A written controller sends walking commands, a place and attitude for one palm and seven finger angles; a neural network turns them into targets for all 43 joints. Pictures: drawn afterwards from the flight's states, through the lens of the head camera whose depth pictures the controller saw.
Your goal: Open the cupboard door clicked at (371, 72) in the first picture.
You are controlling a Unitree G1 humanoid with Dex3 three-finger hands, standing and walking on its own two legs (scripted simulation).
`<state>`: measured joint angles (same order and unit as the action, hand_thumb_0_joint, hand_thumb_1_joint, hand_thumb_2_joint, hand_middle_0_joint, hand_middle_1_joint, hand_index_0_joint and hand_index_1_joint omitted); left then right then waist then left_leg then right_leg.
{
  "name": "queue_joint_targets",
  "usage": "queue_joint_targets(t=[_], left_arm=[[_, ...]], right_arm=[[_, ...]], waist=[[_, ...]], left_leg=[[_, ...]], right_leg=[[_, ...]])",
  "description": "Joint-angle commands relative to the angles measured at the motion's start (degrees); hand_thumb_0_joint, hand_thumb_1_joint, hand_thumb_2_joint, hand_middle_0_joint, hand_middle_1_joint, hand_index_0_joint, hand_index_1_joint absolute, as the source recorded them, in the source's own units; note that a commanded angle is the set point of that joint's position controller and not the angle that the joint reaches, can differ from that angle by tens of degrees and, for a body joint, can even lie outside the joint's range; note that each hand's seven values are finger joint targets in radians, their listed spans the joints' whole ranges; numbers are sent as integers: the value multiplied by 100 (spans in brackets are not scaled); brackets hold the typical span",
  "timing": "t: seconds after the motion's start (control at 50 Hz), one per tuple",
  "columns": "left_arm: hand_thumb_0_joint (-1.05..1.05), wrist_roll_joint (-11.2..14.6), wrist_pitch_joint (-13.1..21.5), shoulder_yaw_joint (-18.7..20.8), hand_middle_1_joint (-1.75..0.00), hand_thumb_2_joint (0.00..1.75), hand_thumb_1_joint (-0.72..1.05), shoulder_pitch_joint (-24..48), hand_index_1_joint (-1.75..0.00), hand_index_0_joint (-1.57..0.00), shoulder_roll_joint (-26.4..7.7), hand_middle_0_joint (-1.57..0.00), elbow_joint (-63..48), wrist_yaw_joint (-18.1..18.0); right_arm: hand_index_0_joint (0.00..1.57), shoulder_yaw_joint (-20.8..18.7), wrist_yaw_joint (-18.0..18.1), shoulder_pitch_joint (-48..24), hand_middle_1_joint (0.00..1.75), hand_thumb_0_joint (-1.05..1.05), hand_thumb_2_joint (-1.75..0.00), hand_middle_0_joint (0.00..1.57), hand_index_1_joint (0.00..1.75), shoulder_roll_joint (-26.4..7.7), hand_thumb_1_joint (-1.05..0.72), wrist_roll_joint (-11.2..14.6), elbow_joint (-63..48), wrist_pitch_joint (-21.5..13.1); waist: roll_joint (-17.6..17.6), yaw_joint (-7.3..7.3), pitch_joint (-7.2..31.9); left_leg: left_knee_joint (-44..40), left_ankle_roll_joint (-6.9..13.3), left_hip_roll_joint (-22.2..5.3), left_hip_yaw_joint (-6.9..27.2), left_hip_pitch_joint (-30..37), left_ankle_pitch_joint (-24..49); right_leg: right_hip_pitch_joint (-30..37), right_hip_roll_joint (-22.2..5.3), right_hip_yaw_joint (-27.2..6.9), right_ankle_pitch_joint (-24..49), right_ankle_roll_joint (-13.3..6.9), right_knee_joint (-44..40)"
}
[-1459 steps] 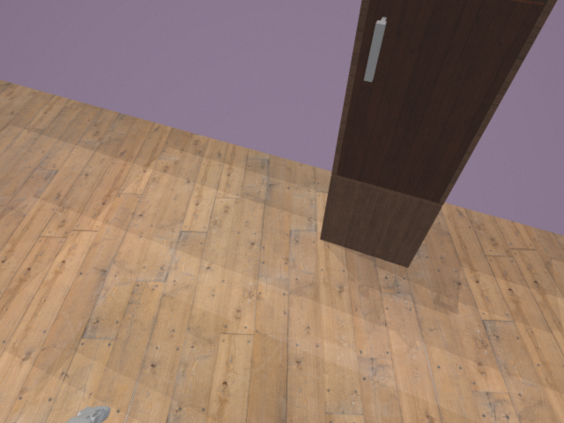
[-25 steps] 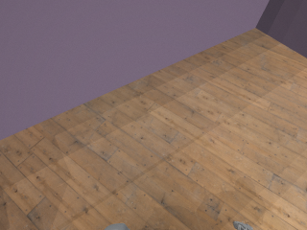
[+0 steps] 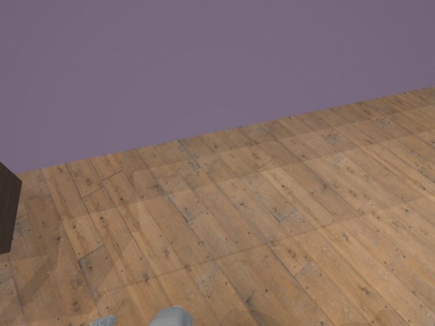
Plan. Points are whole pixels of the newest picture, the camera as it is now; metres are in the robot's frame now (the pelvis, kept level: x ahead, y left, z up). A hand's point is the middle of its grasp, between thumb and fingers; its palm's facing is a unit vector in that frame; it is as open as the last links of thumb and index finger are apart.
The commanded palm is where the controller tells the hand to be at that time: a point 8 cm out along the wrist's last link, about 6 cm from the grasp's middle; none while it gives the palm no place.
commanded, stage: turn to face it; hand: left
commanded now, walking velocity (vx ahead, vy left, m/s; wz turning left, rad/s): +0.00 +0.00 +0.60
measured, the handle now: out of the picture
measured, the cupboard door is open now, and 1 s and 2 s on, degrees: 49 49 49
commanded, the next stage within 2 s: take the last steps up to it in 1.80 s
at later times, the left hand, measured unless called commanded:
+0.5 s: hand out of the picture +0.05 +0.22 -0.16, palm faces +0.30 -0.91 -0.29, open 7.4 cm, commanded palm none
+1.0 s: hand out of the picture -0.04 +0.23 -0.16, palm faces +0.58 -0.78 -0.25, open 7.4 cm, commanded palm none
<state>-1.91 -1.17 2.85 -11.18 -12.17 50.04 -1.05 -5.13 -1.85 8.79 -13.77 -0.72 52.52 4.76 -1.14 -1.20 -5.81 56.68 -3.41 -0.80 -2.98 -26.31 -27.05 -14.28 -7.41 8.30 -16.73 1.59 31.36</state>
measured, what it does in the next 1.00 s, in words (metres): steps on the spot, turning left: left foot, then right foot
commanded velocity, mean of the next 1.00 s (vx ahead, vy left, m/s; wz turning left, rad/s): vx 0.00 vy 0.00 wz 0.60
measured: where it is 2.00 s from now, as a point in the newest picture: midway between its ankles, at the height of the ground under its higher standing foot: outside the picture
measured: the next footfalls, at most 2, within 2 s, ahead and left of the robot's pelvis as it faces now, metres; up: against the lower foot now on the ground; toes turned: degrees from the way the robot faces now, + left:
left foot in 0.12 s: +0.04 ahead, +0.13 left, +0.00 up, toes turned +10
right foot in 0.46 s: +0.08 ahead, -0.14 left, +0.00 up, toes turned +14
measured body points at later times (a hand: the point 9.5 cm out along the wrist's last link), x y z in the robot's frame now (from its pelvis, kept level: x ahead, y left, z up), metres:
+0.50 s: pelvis +0.01 -0.02 -0.01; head +0.06 -0.01 +0.44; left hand +0.04 +0.27 -0.13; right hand +0.15 -0.25 -0.16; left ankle -0.01 +0.11 -0.71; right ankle +0.04 -0.14 -0.74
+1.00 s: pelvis +0.01 +0.00 +0.00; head +0.05 +0.05 +0.45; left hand -0.07 +0.27 -0.14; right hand +0.23 -0.16 -0.13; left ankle -0.03 +0.10 -0.74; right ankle +0.09 -0.14 -0.68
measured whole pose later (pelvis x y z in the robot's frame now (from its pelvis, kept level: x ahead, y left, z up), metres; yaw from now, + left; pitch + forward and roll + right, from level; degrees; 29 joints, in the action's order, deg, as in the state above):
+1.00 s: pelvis +0.01 +0.00 +0.00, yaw +35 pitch +2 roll -1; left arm -1.0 -3.5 4.4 -8.4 -15.0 51.2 -0.3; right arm -3.1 -0.2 9.4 -11.9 -1.5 51.9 1.8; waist -1.1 -0.5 -5.4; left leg 29.3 1.4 1.3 2.9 -18.1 -12.6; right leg -25.5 -3.8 0.8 -25.0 4.9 54.2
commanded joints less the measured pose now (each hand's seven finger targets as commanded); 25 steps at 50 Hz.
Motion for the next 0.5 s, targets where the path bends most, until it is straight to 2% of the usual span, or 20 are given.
queue_joint_targets(t=[0.0,0.02,0.04,0.06,0.08,0.1,0.12,0.14,0.18,0.2,0.24,0.3,0.32,0.36,0.38,0.4,0.42,0.44,0.46,0.48], left_arm=[[0,15,178,333,-30,90,90,-464,-30,-20,-1262,-20,-165,-47],[0,40,162,347,-30,90,90,-446,-30,-20,-1304,-20,-170,-30],[0,75,139,365,-30,90,90,-340,-30,-20,-1292,-20,-196,-11],[0,117,106,354,-30,90,90,-276,-30,-20,-1148,-20,-282,16],[0,154,65,277,-30,90,90,-222,-30,-20,-757,-20,-516,55],[0,93,15,165,-30,90,90,277,-30,-20,-671,-20,-740,24],[0,77,-16,199,-30,90,90,558,-30,-20,-669,-20,-721,-10],[0,100,-20,216,-30,90,90,584,-30,-20,-641,-20,-605,-10],[0,107,-56,235,-30,90,90,380,-30,-20,-656,-20,-401,37],[0,105,-59,229,-30,90,90,282,-30,-20,-617,-20,-341,60],[0,124,-61,226,-30,90,90,278,-30,-20,-564,-20,-327,64],[0,119,-40,209,-30,90,90,288,-30,-20,-526,-20,-358,60],[0,131,-30,205,-30,90,90,236,-30,-20,-512,-20,-370,52],[0,143,6,228,-30,90,90,-104,-30,-20,-558,-20,-299,31],[0,140,45,270,-30,90,90,-352,-30,-20,-637,-20,-242,9],[0,82,115,341,-30,90,90,-598,-30,-20,-991,-20,-235,-35],[0,1,150,435,-30,90,90,-599,-30,-20,-1462,-20,-258,-71],[0,35,118,368,-30,90,90,-419,-30,-20,-1545,-20,-344,-66],[0,52,157,337,-30,90,90,-188,-30,-20,-1242,-20,-380,-93],[0,68,169,266,-30,90,90,13,-30,-20,-1089,-20,-409,-96]], right_arm=[[20,66,-12,-442,30,0,-90,20,30,-186,-90,40,-603,-281],[20,58,-5,-284,30,0,-90,20,30,-225,-90,28,-582,-283],[20,38,1,-53,30,0,-90,20,30,-367,-90,17,-527,-303],[20,-49,14,255,30,0,-90,20,30,-667,-90,-5,-455,-344],[20,-217,56,686,30,0,-90,20,30,-1349,-90,-62,-435,-386],[20,-275,109,1129,30,0,-90,20,30,-1626,-90,-59,-295,-347],[20,-252,183,1162,30,0,-90,20,30,-1481,-90,-74,-233,-393],[20,-222,249,860,30,0,-90,20,30,-1369,-90,-77,-291,-402],[20,-123,279,298,30,0,-90,20,30,-1094,-90,-78,-405,-412],[20,-105,284,199,30,0,-90,20,30,-1057,-90,-75,-420,-424],[20,-115,279,229,30,0,-90,20,30,-1062,-90,-86,-400,-415],[20,-155,252,199,30,0,-90,20,30,-1084,-90,-100,-380,-366],[20,-168,246,166,30,0,-90,20,30,-1086,-90,-107,-389,-348],[20,-195,233,-28,30,0,-90,20,30,-1092,-90,-80,-453,-309],[20,-194,225,-150,30,0,-90,20,30,-1013,-90,-47,-497,-291],[20,-171,186,-180,30,0,-90,20,30,-754,-90,6,-577,-283],[20,-114,144,-174,30,0,-90,20,30,-403,-90,22,-709,-290],[20,-129,93,-225,30,0,-90,20,30,-548,-90,-37,-740,-273],[20,-144,91,-278,30,0,-90,20,30,-535,-90,-52,-646,-223],[20,-144,70,-220,30,0,-90,20,30,-538,-90,-46,-552,-193]], waist=[[-1025,363,910],[-1002,278,910],[-849,119,935],[-168,-72,1128],[1580,-287,1314],[1521,-526,1261],[1295,-533,1267],[1465,-388,1069],[1209,-98,794],[1061,-15,814],[916,-25,892],[986,-39,873],[1069,-26,895],[1074,133,915],[879,282,902],[-5,421,987],[-1532,456,766],[-1276,410,635],[-1158,241,617],[-1397,114,466]], left_leg=[[-1724,14,48,-382,252,172],[-2140,52,103,-431,581,585],[-2728,110,68,-362,1123,1161],[-3187,296,-294,105,2005,2149],[-3383,1122,-1893,2306,2846,4151],[-3496,1690,-2484,2735,2688,4541],[-3503,1691,-2195,2715,2491,4144],[-3538,1567,-1932,2451,2182,3837],[-3622,1285,-1461,1893,1665,3436],[-3626,1222,-1359,1747,1657,3299],[-3643,1231,-1282,1762,1626,3100],[-3646,1205,-1193,1926,1459,2686],[-3594,1205,-1151,2052,1375,2773],[-3378,1091,-1012,2081,961,2660],[-3144,911,-819,2023,516,2279],[-2451,586,-348,1672,-196,1391],[-1031,102,520,525,-1003,-280],[297,153,279,593,-781,-727],[1006,130,148,659,-880,-406],[1344,68,-18,604,-983,-153]], right_leg=[[1210,-1331,-527,3515,-670,-349],[1021,-1290,-369,3291,-534,-193],[652,-1224,-190,2838,-323,117],[-79,-1042,54,2093,-23,815],[-1622,-210,290,-959,454,2154],[-2032,-5,-319,-2182,409,3116],[-2190,31,-687,-1887,345,3529],[-2224,0,-859,-1499,344,3675],[-1868,60,-908,-878,341,3489],[-1725,101,-864,-782,342,3231],[-1420,241,-813,-839,316,2641],[-962,451,-679,-847,268,1704],[-728,536,-659,-831,245,1352],[14,663,-575,-371,202,486],[643,622,-583,136,175,-325],[1365,-109,-1363,-58,-18,-1313],[1431,-1674,-2868,-53,-686,-1847],[545,-2139,-2839,4,-1078,-1884],[503,-1715,-2599,615,-1056,-1646],[492,-1438,-2012,1302,-940,-1430]])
